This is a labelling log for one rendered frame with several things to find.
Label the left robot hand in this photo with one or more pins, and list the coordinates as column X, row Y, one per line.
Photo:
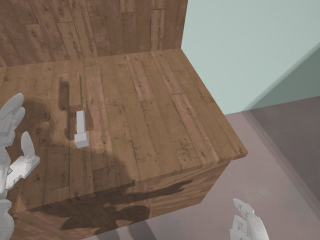
column 11, row 114

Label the counter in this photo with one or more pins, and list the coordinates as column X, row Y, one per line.
column 158, row 141

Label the right robot hand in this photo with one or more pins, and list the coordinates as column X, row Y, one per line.
column 251, row 229

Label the tap lever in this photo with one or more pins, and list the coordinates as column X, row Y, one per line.
column 81, row 139

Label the robot left forearm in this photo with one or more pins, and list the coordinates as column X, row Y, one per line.
column 7, row 224

